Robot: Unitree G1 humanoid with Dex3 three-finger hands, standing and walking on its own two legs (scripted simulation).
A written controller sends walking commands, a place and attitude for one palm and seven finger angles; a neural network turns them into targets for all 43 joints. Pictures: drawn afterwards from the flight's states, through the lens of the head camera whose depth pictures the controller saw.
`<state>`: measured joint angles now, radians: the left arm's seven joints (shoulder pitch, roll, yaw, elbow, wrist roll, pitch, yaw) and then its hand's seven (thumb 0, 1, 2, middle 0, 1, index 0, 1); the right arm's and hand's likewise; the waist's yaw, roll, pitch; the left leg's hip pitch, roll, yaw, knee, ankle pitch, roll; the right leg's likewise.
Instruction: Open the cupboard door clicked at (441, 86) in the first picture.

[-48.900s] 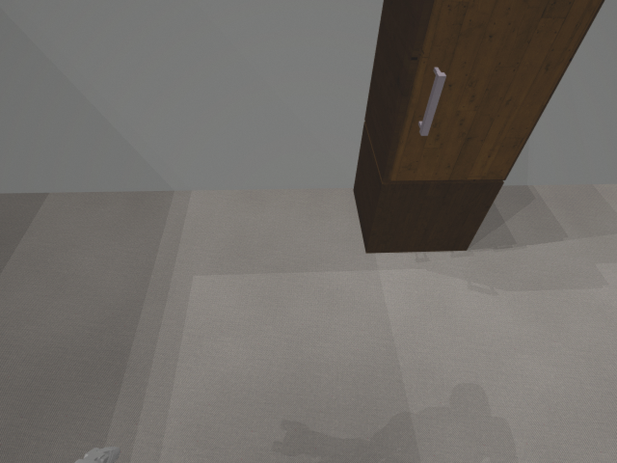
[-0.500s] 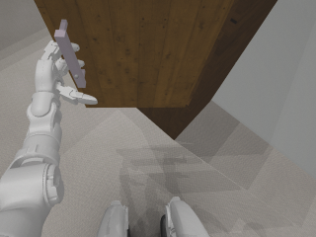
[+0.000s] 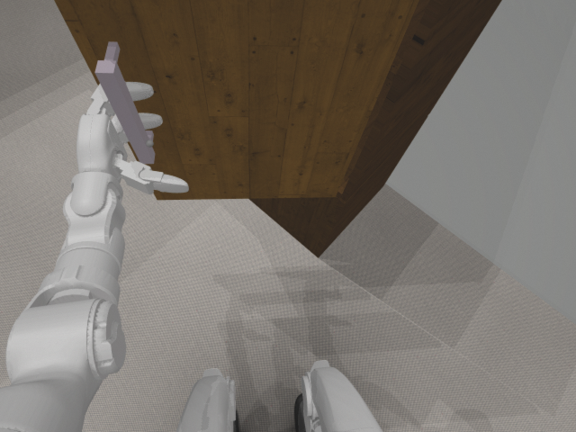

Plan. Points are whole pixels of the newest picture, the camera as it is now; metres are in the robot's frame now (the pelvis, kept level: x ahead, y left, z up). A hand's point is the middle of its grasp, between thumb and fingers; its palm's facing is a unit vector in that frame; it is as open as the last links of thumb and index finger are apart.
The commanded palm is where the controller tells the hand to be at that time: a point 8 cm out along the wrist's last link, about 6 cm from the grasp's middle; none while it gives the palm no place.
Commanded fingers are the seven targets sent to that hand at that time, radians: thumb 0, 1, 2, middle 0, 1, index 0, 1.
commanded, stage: slide the fingers in behind the handle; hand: left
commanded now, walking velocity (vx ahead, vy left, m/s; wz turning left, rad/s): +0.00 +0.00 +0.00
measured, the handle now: (132, 109) +0.55 +0.18 +0.06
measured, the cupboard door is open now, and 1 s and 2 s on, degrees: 45 46 85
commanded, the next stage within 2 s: close the thumb around the handle in 0.04 s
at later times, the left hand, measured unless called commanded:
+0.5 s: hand (145, 146) +0.49 +0.16 +0.05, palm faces +0.01 -1.00 -0.02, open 10.4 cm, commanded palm +0.46 +0.20 +0.06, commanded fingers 0.00 0.56 0.76 -0.38 -1.31 -0.38 -1.31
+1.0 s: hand (147, 144) +0.49 +0.16 +0.05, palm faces +0.03 -1.00 -0.02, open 5.7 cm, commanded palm +0.46 +0.20 +0.06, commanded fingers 0.00 0.90 0.90 -0.40 -1.35 -0.40 -1.35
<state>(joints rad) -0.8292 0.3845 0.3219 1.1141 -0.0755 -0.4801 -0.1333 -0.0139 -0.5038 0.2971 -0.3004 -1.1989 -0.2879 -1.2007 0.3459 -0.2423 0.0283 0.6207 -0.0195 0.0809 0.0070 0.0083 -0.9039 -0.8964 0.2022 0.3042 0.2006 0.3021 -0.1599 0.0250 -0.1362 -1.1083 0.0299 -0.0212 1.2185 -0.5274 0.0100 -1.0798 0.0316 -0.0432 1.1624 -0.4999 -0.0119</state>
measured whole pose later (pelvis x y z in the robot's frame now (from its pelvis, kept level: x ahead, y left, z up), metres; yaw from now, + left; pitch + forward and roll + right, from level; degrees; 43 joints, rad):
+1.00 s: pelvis +0.00 +0.00 +0.00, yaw +0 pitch +24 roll -3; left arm -0.81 0.37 0.31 1.10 -0.09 -0.48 -0.12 0.01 0.75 0.82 -0.36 -1.34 -0.34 -1.35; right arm 0.34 -0.25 0.02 0.63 -0.02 0.09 0.01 0.01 -0.90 -0.90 0.20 0.30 0.20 0.30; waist -0.15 0.03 -0.14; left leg -1.10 0.03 -0.02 1.21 -0.53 0.01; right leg -1.07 0.03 -0.04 1.16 -0.50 -0.01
